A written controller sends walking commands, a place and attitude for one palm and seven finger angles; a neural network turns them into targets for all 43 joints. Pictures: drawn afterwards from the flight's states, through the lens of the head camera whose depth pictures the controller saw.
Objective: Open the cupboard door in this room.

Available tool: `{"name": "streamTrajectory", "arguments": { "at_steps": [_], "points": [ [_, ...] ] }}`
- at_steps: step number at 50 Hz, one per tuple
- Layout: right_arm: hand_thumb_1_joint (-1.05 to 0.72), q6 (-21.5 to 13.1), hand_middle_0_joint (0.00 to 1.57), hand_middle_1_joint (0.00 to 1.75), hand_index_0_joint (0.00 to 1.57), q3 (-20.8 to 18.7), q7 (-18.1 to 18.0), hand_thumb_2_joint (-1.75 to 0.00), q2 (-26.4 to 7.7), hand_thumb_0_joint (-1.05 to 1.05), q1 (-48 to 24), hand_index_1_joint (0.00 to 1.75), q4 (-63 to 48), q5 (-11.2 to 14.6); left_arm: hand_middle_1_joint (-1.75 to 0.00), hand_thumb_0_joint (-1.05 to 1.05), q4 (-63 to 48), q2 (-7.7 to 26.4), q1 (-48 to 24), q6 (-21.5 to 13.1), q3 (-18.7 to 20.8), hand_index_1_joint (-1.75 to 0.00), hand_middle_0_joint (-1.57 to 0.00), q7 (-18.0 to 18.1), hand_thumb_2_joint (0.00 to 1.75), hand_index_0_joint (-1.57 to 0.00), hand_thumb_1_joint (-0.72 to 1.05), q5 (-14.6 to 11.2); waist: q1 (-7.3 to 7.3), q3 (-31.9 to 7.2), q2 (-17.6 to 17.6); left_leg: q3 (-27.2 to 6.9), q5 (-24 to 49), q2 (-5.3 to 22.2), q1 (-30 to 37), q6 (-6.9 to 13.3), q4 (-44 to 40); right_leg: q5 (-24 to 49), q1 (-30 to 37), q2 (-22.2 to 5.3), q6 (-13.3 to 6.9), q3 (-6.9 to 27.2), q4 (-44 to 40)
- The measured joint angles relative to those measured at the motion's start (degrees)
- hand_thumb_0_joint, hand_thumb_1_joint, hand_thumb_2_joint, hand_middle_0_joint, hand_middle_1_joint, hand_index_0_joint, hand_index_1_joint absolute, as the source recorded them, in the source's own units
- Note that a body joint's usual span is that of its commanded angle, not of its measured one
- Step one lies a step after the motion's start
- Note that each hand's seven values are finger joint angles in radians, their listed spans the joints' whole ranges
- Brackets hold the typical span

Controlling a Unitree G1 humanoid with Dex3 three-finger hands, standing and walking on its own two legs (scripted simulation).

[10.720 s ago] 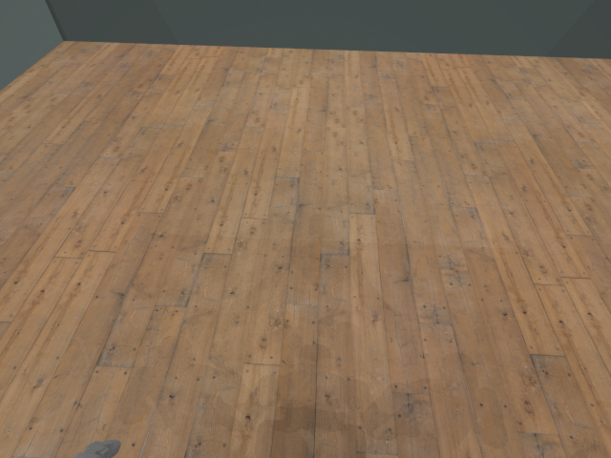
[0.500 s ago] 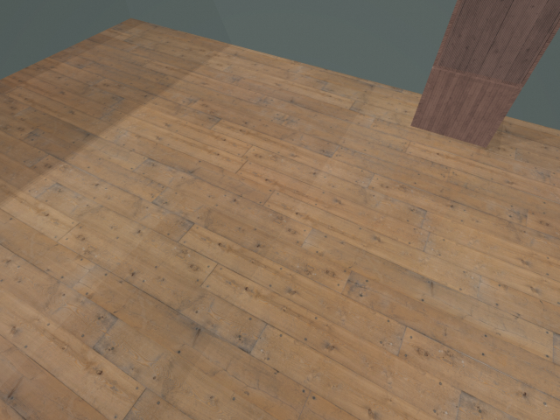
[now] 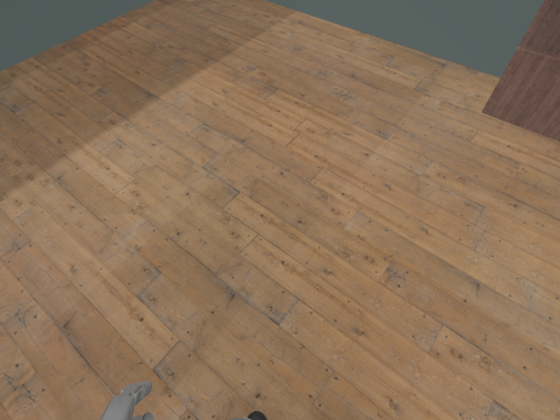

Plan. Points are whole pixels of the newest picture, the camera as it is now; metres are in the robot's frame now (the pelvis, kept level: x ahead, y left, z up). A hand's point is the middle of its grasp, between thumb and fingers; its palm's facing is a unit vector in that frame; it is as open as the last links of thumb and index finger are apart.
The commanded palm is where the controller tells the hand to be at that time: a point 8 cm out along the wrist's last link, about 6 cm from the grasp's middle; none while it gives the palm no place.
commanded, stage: stand and wait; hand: left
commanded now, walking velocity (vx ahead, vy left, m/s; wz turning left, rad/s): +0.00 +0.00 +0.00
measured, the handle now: out of the picture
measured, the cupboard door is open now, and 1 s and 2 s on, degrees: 0 0 0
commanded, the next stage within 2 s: turn or walk to find it in 0.30 s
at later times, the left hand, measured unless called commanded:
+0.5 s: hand out of the picture -0.08 +0.14 -0.18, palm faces +0.21 -0.96 -0.21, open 7.4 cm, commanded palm none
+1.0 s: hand out of the picture -0.01 +0.16 -0.15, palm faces +0.32 -0.90 -0.30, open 7.4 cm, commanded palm none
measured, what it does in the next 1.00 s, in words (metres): steps on the spot, turning left: right foot, then left foot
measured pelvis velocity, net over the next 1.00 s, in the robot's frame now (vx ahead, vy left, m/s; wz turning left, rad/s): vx -0.04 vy -0.07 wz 0.32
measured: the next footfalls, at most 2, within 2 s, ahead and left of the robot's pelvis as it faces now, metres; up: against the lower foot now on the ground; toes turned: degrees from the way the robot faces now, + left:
right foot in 0.04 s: +0.00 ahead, -0.12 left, +0.00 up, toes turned +3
left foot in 0.50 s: -0.02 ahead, +0.09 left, +0.00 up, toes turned +10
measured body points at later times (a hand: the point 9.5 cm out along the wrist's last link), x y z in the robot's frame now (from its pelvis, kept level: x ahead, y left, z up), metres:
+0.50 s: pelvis -0.01 -0.03 +0.00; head +0.03 -0.02 +0.44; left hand -0.09 +0.19 -0.16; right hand +0.12 -0.26 -0.15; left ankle -0.06 +0.08 -0.74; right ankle -0.04 -0.12 -0.74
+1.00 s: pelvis -0.04 -0.07 -0.01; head -0.01 -0.08 +0.44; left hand -0.03 +0.21 -0.13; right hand +0.08 -0.30 -0.17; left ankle -0.08 +0.07 -0.70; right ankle +0.00 -0.17 -0.74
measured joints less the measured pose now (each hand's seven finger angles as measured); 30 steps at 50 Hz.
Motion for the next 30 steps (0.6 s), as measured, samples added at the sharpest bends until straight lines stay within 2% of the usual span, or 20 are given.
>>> {"name": "streamTrajectory", "arguments": {
  "at_steps": [2,3,6,9,11,13,17,21,24,25,27,28,30],
  "points": [
    [-0.91,0.3,0.21,0.3,0.2,-0.5,0.2,-0.9,-0.6,0.0,0.1,0.3,-0.4,0.3,-0.3,0.01,-0.8,0.2,0.6,-0.6,-0.1,-0.3,-0.2,0.0,0.9,-0.2,0.91,-0.1,0.4,-0.5,-0.3,-0.5,-0.6,-1.0,-1.0,-1.1,1.7,5.4,3.8,-0.6,-0.1,0.2,-9.8],
    [-0.91,0.5,0.21,0.3,0.2,-0.8,0.3,-0.9,-1.2,0.0,-0.2,0.3,-0.3,0.5,-0.3,0.01,-0.7,0.0,1.0,-1.0,-0.1,-0.3,-0.2,0.1,0.9,-0.2,0.91,0.2,0.7,-0.4,0.2,0.0,-2.8,-0.6,-1.9,-0.8,4.2,6.9,4.3,-0.3,-1.5,-0.2,-10.9],
    [-0.91,1.3,0.21,0.3,0.2,-1.6,0.0,-0.9,-2.2,0.0,-0.9,0.3,0.2,0.2,-0.3,0.01,0.0,-0.8,3.2,-0.8,-0.3,-0.3,-0.21,0.2,0.9,-0.2,0.91,0.7,0.74,-0.6,0.4,6.1,-14.9,0.0,-5.6,0.0,18.6,6.9,5.5,-0.8,-4.9,-1.4,-9.9],
    [-0.91,1.2,0.2,0.3,0.2,-1.8,0.1,-0.9,-2.9,0.0,-1.7,0.3,0.9,0.3,-0.3,0.01,1.5,-1.5,5.8,-1.0,-0.8,-0.3,-0.21,0.1,0.9,-0.2,0.91,0.8,0.88,-0.9,-0.1,10.5,-15.4,1.6,-7.3,-0.1,30.1,7.5,7.6,-1.7,-5.6,-1.9,-11.9],
    [-0.91,1.0,0.2,0.3,0.19,-1.6,0.0,-0.9,-3.1,0.0,-2.2,0.3,1.5,0.6,-0.3,0.01,2.6,-2.1,7.2,-1.3,-1.2,-0.3,-0.21,0.0,0.9,-0.2,0.91,0.8,0.92,-0.8,-0.2,11.9,-14.3,3.1,-6.6,-0.5,32.4,7.9,8.5,-2.0,-5.7,-2.5,-13.0],
    [-0.91,1.0,0.2,0.3,0.19,-1.2,-0.1,-0.9,-3.0,0.0,-2.7,0.3,2.3,0.7,-0.3,0.01,3.5,-2.7,8.6,-1.7,-1.6,-0.3,-0.21,0.0,0.9,-0.2,0.91,0.8,1.25,-0.8,-0.2,12.7,-14.3,4.5,-4.7,-1.0,31.3,8.1,9.0,-2.0,-5.9,-3.2,-13.6],
    [-0.91,1.1,0.2,0.3,0.19,-0.2,-0.5,-0.9,-2.3,0.0,-4.2,0.3,4.4,1.1,-0.3,0.01,5.3,-4.0,11.2,-2.3,-2.2,-0.3,-0.21,0.1,0.9,-0.2,0.91,0.9,2.77,-0.5,-0.5,14.1,-16.1,6.3,0.8,-1.3,23.2,8.2,9.3,-1.6,-6.0,-4.2,-14.2],
    [-0.91,0.8,0.2,0.3,0.19,0.8,-0.7,-0.9,-0.7,0.0,-6.3,0.3,5.6,1.5,-0.3,0.01,7.6,-4.4,13.3,-2.3,-2.2,-0.3,-0.21,0.5,0.9,-0.2,0.91,1.1,4.29,-0.1,-1.5,15.6,-17.7,6.1,5.1,-0.8,15.8,8.1,9.0,-1.3,-5.8,-5.4,-14.1],
    [-0.91,0.1,0.2,0.3,0.19,1.4,-0.7,-0.9,0.6,0.0,-7.8,0.3,5.7,1.7,-0.3,0.01,9.1,-4.0,14.2,-2.0,-1.8,-0.3,-0.21,0.7,0.9,-0.2,0.91,1.0,4.78,0.4,-2.6,17.2,-14.3,5.6,8.1,-0.2,8.7,7.5,8.3,-1.5,-5.3,-6.9,-12.8],
    [-0.91,-0.4,0.2,0.3,0.19,1.5,-0.6,-0.9,0.9,0.0,-8.1,0.3,5.5,1.7,-0.3,0.01,9.6,-3.7,14.5,-1.8,-1.6,-0.3,-0.21,0.7,0.9,-0.2,0.91,0.9,4.8,0.4,-2.9,17.7,-10.6,5.6,9.5,0.3,5.2,6.9,7.9,-1.6,-5.0,-7.5,-11.7],
    [-0.91,-1.1,0.2,0.3,0.19,1.6,-0.6,-0.9,2.2,0.0,-9.0,0.3,5.5,1.5,-0.3,0.01,10.3,-2.7,14.5,-1.0,-1.2,-0.3,-0.21,0.7,0.9,-0.2,0.91,0.6,5.35,1.0,-5.1,18.1,-10.8,4.3,10.2,2.2,3.9,5.8,6.7,-3.1,-3.9,-7.6,-8.6],
    [-0.91,-1.3,0.2,0.3,0.19,1.7,-0.5,-0.9,2.6,0.0,-9.2,0.3,5.3,1.4,-0.3,0.01,10.5,-2.3,14.3,-0.6,-1.1,-0.3,-0.21,0.7,0.9,-0.2,0.91,0.6,5.57,1.1,-5.7,18.1,-11.1,3.9,10.2,2.9,4.0,3.4,5.6,-3.7,-2.7,-7.4,-5.7],
    [-0.91,-1.7,0.2,0.3,0.2,1.8,-0.7,-0.9,3.1,0.0,-9.3,0.3,4.8,1.3,-0.3,0.01,10.8,-1.8,13.6,0.5,-1.0,-0.3,-0.21,0.7,0.9,-0.2,0.91,0.5,5.49,1.0,-5.8,17.6,-10.8,3.6,10.3,3.6,3.5,-1.5,2.7,-4.1,-1.0,-6.3,1.9]
  ]
}}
